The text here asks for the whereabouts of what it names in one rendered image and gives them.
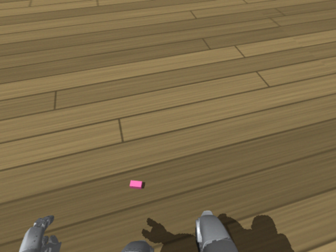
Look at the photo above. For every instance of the left robot hand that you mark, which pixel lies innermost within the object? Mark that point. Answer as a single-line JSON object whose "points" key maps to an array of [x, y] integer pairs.
{"points": [[35, 239]]}

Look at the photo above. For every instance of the small box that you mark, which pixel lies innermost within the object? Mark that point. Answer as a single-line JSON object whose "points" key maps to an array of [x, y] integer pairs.
{"points": [[136, 184]]}

